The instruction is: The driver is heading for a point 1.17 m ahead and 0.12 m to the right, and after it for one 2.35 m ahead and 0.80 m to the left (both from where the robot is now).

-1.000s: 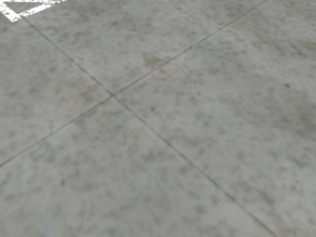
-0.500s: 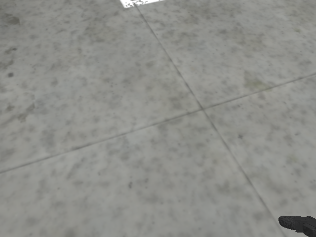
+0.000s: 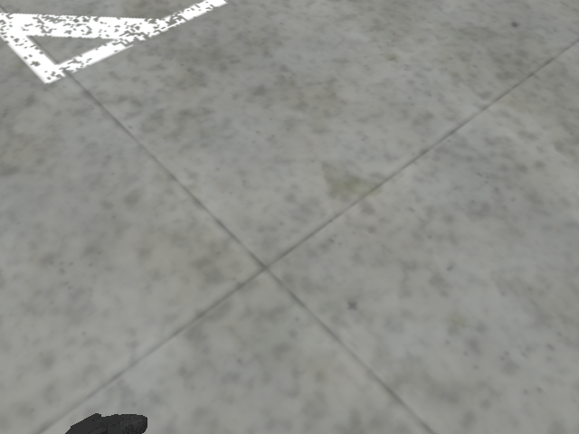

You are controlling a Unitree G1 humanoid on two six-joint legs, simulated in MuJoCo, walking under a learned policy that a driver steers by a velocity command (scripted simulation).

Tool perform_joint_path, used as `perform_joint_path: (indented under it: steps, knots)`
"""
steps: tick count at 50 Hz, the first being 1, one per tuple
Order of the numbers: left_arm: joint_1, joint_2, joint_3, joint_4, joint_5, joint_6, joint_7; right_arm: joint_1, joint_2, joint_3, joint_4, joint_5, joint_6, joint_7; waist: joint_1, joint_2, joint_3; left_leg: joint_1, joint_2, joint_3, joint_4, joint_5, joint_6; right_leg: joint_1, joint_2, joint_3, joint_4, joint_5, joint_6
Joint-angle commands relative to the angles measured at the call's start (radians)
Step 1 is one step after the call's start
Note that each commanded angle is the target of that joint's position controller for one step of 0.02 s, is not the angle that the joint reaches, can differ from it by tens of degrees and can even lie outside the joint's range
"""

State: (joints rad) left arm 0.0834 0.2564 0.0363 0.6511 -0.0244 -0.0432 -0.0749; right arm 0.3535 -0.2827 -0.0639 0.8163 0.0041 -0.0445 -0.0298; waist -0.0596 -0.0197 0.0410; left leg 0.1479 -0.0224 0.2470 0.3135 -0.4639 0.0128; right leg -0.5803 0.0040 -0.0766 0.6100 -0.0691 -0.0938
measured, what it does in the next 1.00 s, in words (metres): walks ahead, turning right: right foot, then left foot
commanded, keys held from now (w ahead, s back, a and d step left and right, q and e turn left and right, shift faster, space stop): w+e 0.34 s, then w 0.58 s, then w+q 0.08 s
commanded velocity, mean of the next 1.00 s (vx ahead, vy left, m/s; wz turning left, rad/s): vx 0.50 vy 0.00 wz -0.30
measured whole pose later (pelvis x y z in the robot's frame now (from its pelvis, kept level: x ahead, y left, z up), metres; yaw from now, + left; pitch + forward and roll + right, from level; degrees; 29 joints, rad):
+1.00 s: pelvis +0.55 -0.07 +0.01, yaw -18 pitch +2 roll +2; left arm 0.02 0.26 0.02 0.61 -0.01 -0.09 -0.04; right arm 0.44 -0.30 -0.05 0.87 0.02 -0.05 0.00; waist -0.11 -0.01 0.02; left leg 0.02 -0.01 -0.02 0.39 -0.43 0.00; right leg -0.47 -0.02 0.00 0.49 -0.05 -0.06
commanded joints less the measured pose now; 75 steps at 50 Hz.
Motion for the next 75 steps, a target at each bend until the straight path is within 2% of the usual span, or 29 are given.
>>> perform_joint_path:
  steps: [1, 2, 3, 4, 5, 6, 7, 10, 15, 20, 23, 24, 25, 26, 27, 29, 32, 39, 46, 49, 50, 51, 52, 53, 56, 61, 68, 72, 75]
  knots:
    - [0.303, 0.217, 0.092, -0.023, -0.001, 0.002, 0.022, -0.069, -0.214, -0.048, -0.08, 0.011, 0.002, -0.015, 0.236, 0.085, -0.184, -0.169, 0.232, -0.037, 0.549, 1.253, 0.05, 0.459, 0.075, 0.012, -0.08, -0.024, -0.1]
    - [0.365, 0.31, 0.113, -0.011, 0.002, 0.009, 0.043, 0.02, -0.09, -0.012, -0.118, -0.023, -0.018, -0.001, 0.172, -0.156, -0.283, -0.587, 0.087, -0.063, 0.932, 0.385, -0.007, 0.853, -0.166, 0.417, -0.057, -0.018, -0.235]
    - [0.346, 0.307, 0.104, -0.039, 0.003, -0.005, 0.041, 0.035, -0.07, 0.012, -0.141, -0.015, -0.06, 0.021, 0.143, -0.17, -0.436, -0.831, -0.07, -0.298, 1.16, -0.144, -0.024, 1.022, -0.334, 0.924, -0.227, -0.184, -0.393]
    - [0.33, 0.238, 0.088, -0.042, 0.009, -0.013, 0.041, -0.096, -0.151, -0.01, -0.169, 0.024, -0.088, 0.039, 0.194, -0.061, -0.349, -0.928, -0.002, -0.394, 1.164, -0.065, -0.003, 0.958, -0.311, 0.833, -0.302, -0.231, -0.325]
    - [0.272, 0.208, 0.078, -0.044, 0.006, -0.019, 0.042, -0.145, -0.152, -0.006, -0.195, 0.037, -0.101, 0.043, 0.155, 0.006, -0.202, -0.937, 0.043, -0.379, 1.067, 0.03, 0.013, 0.797, -0.275, 0.695, -0.323, -0.197, -0.279]
    - [0.206, 0.185, 0.071, -0.053, 0.003, -0.023, 0.042, -0.151, -0.137, -0.004, -0.188, 0.017, -0.104, 0.036, 0.102, 0.078, -0.114, -0.899, 0.082, -0.361, 0.968, 0.076, 0.006, 0.644, -0.228, 0.595, -0.334, -0.091, -0.245]
    - [0.161, 0.158, 0.062, -0.065, 0.01, -0.025, 0.045, -0.135, -0.145, -0.011, -0.181, -0.003, -0.096, 0.031, 0.067, 0.067, -0.08, -0.836, 0.108, -0.358, 0.9, 0.113, -0.007, 0.541, -0.192, 0.522, -0.35, 0.011, -0.231]
    - [0.136, 0.162, 0.061, -0.065, 0.014, -0.029, 0.058, -0.097, -0.123, -0.007, -0.171, -0.023, -0.062, 0.027, 0.029, 0.009, -0.063, -0.746, 0.126, -0.325, 0.792, 0.166, -0.066, 0.376, -0.143, 0.418, -0.385, 0.176, -0.229]
    - [0.199, 0.202, 0.071, -0.029, 0.002, -0.01, 0.087, -0.287, -0.06, 0.023, -0.216, -0.02, -0.055, 0.026, 0.103, -0.047, -0.043, -0.658, 0.064, -0.285, 0.394, 0.47, -0.11, 0.266, -0.047, 0.302, -0.348, 0.096, -0.147]
    - [0.27, 0.186, 0.066, 0.007, -0.002, 0.002, 0.09, -0.349, -0.109, 0.006, -0.225, 0.004, -0.075, 0.05, 0.136, -0.089, -0.064, -0.606, 0.039, -0.322, 0.212, 0.52, -0.079, 0.398, -0.12, 0.421, -0.259, -0.059, -0.11]
    - [0.251, 0.17, 0.061, 0.014, 0.008, 0.004, 0.087, -0.24, -0.141, -0.018, -0.199, 0.001, -0.088, 0.051, 0.064, -0.12, -0.068, -0.479, 0.033, -0.293, 0.154, 0.421, -0.007, 0.437, -0.134, 0.453, -0.153, 0.024, -0.074]
    - [0.256, 0.129, 0.047, 0.01, 0.014, 0.001, 0.083, -0.141, -0.172, -0.033, -0.183, -0.011, -0.095, 0.045, 0.016, -0.092, -0.141, -0.319, 0.079, -0.329, 0.152, 0.406, 0.038, 0.409, -0.08, 0.406, 0.002, 0.069, -0.042]
    - [0.325, 0.068, 0.024, -0.005, 0.029, -0.004, 0.082, -0.007, -0.242, -0.049, -0.174, -0.026, -0.096, 0.041, -0.001, 0.08, -0.293, -0.037, 0.266, -0.568, 0.169, 0.378, 0.131, 0.244, 0.01, 0.32, 0.307, -0.152, 0.007]
    - [0.432, 0.053, 0.015, -0.009, -0.007, -0.015, 0.083, 0.078, -0.288, -0.068, -0.113, -0.016, -0.081, 0.057, 0.031, 0.391, -0.343, 0.15, 0.414, -1.032, 0.005, 0.06, 0.273, -0.07, 0.106, 0.23, 0.587, -0.516, 0.064]
    - [0.366, 0.154, 0.034, 0.006, -0.019, -0.016, 0.086, 0.056, -0.189, -0.044, -0.127, 0.008, -0.08, 0.061, -0.005, 0.228, -0.235, 0.096, 0.401, -1.055, -0.046, -0.151, 0.248, -0.182, 0.049, 0.283, 0.686, -0.474, 0.066]
    - [0.18, 0.174, 0.039, -0.032, 0.003, -0.016, 0.087, -0.039, -0.126, -0.02, -0.14, -0.004, -0.068, 0.056, -0.008, 0.076, -0.068, -0.115, 0.318, -0.776, -0.055, 0.039, 0.197, -0.186, -0.02, 0.22, 0.663, -0.32, 0.064]
    - [0.173, 0.124, 0.035, -0.038, 0.013, -0.023, 0.075, -0.076, -0.085, -0.003, -0.125, -0.013, -0.068, 0.049, 0.041, 0.129, -0.041, -0.24, 0.232, -0.6, -0.106, 0.278, 0.192, -0.094, -0.087, 0.181, 0.522, -0.223, 0.074]
    - [0.011, 0.056, 0.004, -0.073, 0.019, -0.033, 0.063, -0.017, -0.155, -0.016, -0.064, 0.01, -0.054, 0.038, -0.002, 0.1, -0.015, -0.254, 0.207, -0.411, -0.162, 0.489, 0.199, -0.066, -0.09, 0.111, 0.125, 0.008, 0.111]
    - [-0.125, 0.082, 0.012, -0.117, 0.004, -0.049, 0.033, 0.063, -0.183, -0.02, 0.0, 0.022, -0.025, 0.033, -0.022, 0.105, 0.02, -0.147, 0.264, -0.397, -0.1, 0.555, 0.161, 0.013, -0.045, 0.094, -0.081, 0.036, 0.065]
    - [0.091, 0.155, 0.053, -0.062, 0.016, -0.055, 0.043, 0.039, -0.189, -0.019, 0.001, 0.022, -0.012, 0.027, 0.113, 0.088, -0.109, -0.196, 0.204, -0.361, 0.161, 0.842, 0.113, 0.376, -0.002, 0.063, -0.156, 0.016, 0.005]
    - [0.273, 0.22, 0.074, -0.03, 0.031, -0.052, 0.056, 0.02, -0.144, 0.001, -0.028, 0.003, -0.016, 0.027, 0.193, 0.027, -0.255, -0.376, 0.15, -0.329, 0.424, 0.661, 0.076, 0.676, -0.146, 0.199, -0.107, 0.045, -0.052]
    - [0.347, 0.309, 0.092, -0.015, 0.041, -0.041, 0.061, 0.146, -0.021, 0.038, -0.05, -0.001, -0.033, 0.028, 0.148, -0.241, -0.402, -0.752, -0.01, -0.267, 0.793, 0.033, 0.004, 1.012, -0.41, 0.62, -0.163, -0.076, -0.194]
    - [0.366, 0.218, 0.073, -0.009, 0.032, -0.036, 0.06, 0.121, -0.107, 0.018, -0.031, 0.023, -0.046, 0.031, 0.184, -0.203, -0.417, -0.864, 0.004, -0.385, 0.936, -0.114, 0.001, 0.976, -0.424, 0.773, -0.265, -0.244, -0.214]
    - [0.304, 0.175, 0.057, -0.004, 0.025, -0.037, 0.063, 0.031, -0.166, -0.004, -0.054, 0.045, -0.05, 0.033, 0.176, -0.138, -0.245, -0.927, 0.051, -0.382, 0.97, -0.038, 0.005, 0.847, -0.388, 0.62, -0.291, -0.253, -0.169]
    - [0.153, 0.097, 0.034, 0.003, 0.036, -0.052, 0.056, -0.032, -0.128, -0.01, -0.063, 0.024, -0.027, 0.028, 0.085, -0.089, -0.071, -0.82, 0.141, -0.357, 0.862, 0.153, -0.008, 0.526, -0.272, 0.335, -0.395, -0.083, -0.109]
    - [0.129, 0.12, 0.052, 0.056, 0.04, -0.082, 0.061, -0.052, -0.067, -0.007, -0.079, 0.019, 0.014, 0.026, 0.045, -0.045, -0.013, -0.82, 0.153, -0.371, 0.758, 0.3, -0.034, 0.433, -0.262, 0.137, -0.482, 0.109, -0.113]
    - [0.2, 0.18, 0.068, 0.116, 0.028, -0.059, 0.083, -0.271, -0.033, 0.01, -0.16, 0.016, 0.001, 0.068, 0.123, -0.004, 0.049, -0.821, 0.133, -0.277, 0.402, 0.533, -0.006, 0.53, -0.258, -0.044, -0.492, 0.154, -0.077]
    - [0.242, 0.206, 0.079, 0.148, 0.008, -0.027, 0.085, -0.348, -0.046, 0.007, -0.221, 0.018, 0.004, 0.09, 0.133, -0.016, 0.061, -0.844, 0.106, -0.221, 0.32, 0.413, 0.039, 0.676, -0.295, -0.086, -0.408, 0.304, -0.052]
    - [0.218, 0.247, 0.089, 0.142, 0.001, -0.003, 0.097, -0.23, -0.104, -0.027, -0.22, 0.017, 0.013, 0.093, 0.043, -0.068, -0.049, -0.626, 0.002, -0.135, 0.315, 0.266, 0.101, 0.702, -0.285, -0.131, -0.151, 0.774, -0.016]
